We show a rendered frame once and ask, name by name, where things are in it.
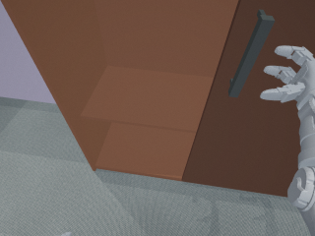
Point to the wardrobe door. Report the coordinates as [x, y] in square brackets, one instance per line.
[248, 143]

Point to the robot right forearm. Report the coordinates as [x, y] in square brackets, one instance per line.
[306, 114]

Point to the robot right upper arm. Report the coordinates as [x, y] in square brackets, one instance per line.
[301, 194]

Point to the handle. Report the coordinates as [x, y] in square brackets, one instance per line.
[253, 48]

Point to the robot right hand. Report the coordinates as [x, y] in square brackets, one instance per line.
[305, 76]

